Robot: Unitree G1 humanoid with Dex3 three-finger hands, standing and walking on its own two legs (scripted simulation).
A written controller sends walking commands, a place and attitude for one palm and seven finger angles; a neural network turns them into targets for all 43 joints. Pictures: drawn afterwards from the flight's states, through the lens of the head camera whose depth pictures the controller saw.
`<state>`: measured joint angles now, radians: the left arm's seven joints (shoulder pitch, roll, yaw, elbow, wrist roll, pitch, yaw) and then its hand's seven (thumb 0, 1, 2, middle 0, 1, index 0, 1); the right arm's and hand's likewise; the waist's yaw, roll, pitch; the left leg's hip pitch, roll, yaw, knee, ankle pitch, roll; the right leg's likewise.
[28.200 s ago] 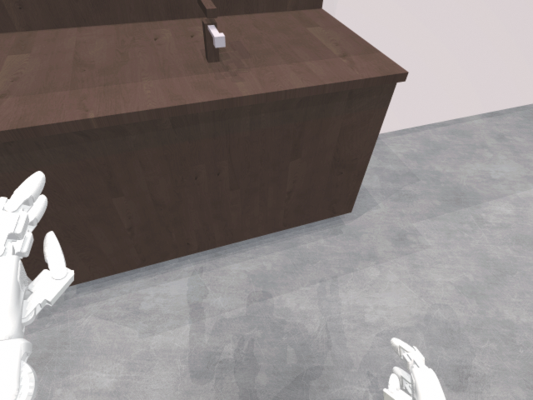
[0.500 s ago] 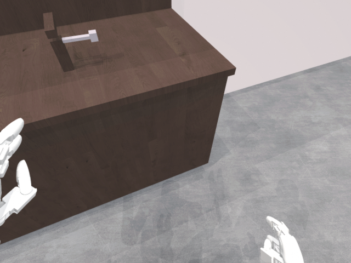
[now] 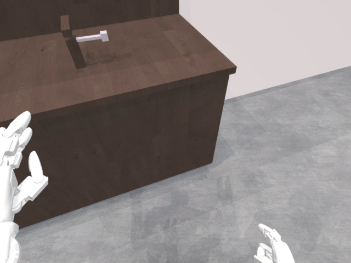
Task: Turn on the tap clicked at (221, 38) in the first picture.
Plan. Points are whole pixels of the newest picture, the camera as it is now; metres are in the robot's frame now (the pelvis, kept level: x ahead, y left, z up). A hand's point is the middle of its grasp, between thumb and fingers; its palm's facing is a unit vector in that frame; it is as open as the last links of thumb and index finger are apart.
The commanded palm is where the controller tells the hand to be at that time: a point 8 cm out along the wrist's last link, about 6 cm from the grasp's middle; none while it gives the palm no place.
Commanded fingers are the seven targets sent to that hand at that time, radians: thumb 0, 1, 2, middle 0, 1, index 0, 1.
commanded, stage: stop stepping back and stand still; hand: left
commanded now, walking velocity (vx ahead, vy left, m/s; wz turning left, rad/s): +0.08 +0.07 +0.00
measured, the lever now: (104, 36) +0.84 +0.29 +0.14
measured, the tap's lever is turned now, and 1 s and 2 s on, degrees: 86 86 86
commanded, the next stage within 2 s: stand and check the lever's angle in 0.04 s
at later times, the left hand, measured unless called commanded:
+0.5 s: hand (41, 163) +0.26 +0.25 +0.16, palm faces +0.38 -0.82 -0.42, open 7.4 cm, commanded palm +0.20 +0.29 +0.18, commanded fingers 0.00 0.90 0.90 -0.20 -0.30 -0.20 -0.30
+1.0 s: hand (26, 168) +0.25 +0.27 +0.16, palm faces +0.40 -0.83 -0.38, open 7.4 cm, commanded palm +0.19 +0.31 +0.18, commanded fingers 0.00 0.90 0.90 -0.20 -0.30 -0.20 -0.30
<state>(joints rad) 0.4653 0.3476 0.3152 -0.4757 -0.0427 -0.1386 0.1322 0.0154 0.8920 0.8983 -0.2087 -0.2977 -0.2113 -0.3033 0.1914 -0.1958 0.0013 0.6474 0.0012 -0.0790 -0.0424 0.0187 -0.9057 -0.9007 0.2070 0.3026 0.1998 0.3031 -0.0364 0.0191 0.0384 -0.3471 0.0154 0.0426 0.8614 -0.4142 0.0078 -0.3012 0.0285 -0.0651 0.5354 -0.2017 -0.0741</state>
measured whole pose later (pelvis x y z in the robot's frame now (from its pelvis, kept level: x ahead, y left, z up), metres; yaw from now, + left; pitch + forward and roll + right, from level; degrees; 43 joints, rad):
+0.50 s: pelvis +0.05 +0.01 +0.01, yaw +1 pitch -1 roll +0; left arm 0.51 0.36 0.33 -0.51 -0.05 -0.12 0.15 0.02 0.89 0.90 -0.21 -0.30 -0.21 -0.30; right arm 0.17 -0.21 0.00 0.59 0.01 -0.09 -0.05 0.02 -0.91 -0.90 0.20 0.30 0.20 0.30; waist -0.01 0.02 0.06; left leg -0.19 0.02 0.02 0.50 -0.29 0.00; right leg -0.22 0.04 -0.05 0.48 -0.25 -0.05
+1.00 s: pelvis +0.03 +0.03 +0.01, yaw +0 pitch -1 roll -1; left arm 0.48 0.34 0.32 -0.46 -0.06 -0.11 0.16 0.02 0.89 0.90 -0.21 -0.30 -0.21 -0.30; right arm 0.19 -0.21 0.01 0.59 0.00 -0.08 -0.07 0.02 -0.91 -0.90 0.21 0.30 0.20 0.30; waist 0.00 0.02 0.04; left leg -0.18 0.00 0.05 0.45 -0.25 0.02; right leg -0.20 0.03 -0.03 0.40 -0.18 -0.03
